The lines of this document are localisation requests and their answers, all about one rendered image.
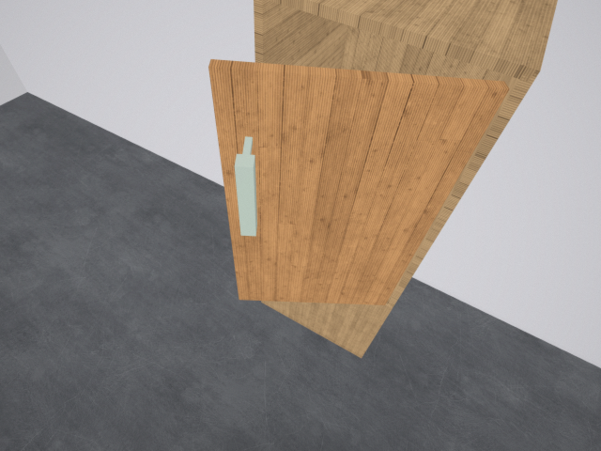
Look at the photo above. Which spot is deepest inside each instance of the handle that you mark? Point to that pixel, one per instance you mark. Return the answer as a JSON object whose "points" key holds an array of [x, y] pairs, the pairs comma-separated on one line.
{"points": [[246, 189]]}

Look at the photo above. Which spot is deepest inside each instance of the cupboard door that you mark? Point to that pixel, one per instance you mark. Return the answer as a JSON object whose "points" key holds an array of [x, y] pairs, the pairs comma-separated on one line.
{"points": [[351, 166]]}

